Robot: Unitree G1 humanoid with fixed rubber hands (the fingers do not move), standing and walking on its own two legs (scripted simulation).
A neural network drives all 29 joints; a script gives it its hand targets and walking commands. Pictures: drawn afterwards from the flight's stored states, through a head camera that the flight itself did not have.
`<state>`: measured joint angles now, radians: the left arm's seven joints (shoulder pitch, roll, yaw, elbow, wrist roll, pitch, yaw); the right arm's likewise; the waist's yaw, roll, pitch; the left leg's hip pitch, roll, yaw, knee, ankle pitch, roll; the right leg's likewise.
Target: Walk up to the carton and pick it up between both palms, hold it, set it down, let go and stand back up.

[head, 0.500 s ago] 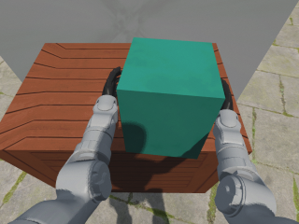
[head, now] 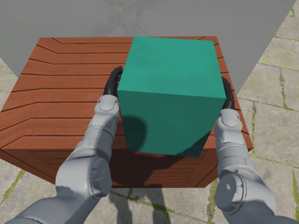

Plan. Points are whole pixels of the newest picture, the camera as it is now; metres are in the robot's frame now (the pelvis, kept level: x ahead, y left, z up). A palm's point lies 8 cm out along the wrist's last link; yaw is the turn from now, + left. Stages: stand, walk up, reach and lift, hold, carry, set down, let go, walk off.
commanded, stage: set down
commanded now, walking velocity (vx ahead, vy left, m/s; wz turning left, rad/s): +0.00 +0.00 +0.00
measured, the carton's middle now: (167, 99) +0.45 -0.07 +0.03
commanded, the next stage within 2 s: none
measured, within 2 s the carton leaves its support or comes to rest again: rests again in 1.08 s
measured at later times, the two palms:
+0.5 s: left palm (111, 95) +0.44 +0.09 +0.06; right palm (225, 106) +0.39 -0.22 +0.05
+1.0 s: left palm (111, 95) +0.45 +0.09 +0.06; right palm (225, 107) +0.39 -0.22 +0.05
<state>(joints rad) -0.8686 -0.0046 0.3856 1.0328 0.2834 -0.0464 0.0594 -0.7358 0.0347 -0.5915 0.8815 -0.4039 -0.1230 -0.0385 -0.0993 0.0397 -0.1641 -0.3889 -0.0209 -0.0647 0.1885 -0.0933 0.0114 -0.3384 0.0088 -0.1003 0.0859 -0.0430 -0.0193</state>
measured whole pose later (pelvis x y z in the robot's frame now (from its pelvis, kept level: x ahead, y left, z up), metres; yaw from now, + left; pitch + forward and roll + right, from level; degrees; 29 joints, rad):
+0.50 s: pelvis -0.01 +0.00 +0.00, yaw +0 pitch +17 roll +0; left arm -0.91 0.01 0.44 1.08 0.31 -0.10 0.04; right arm -0.77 0.07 -0.67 0.84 -0.49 -0.13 -0.02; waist -0.10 0.05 -0.14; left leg -0.40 -0.02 -0.07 0.16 -0.07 0.01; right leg -0.36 0.01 -0.10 0.09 -0.03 -0.03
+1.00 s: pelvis -0.02 -0.01 +0.00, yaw +0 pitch +17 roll +0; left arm -0.93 -0.01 0.51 1.02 0.37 -0.12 0.00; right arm -0.79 0.12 -0.73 0.74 -0.57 -0.13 0.01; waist -0.10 0.04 -0.08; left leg -0.39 -0.02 -0.07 0.15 -0.05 0.00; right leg -0.37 0.01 -0.11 0.10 -0.03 -0.03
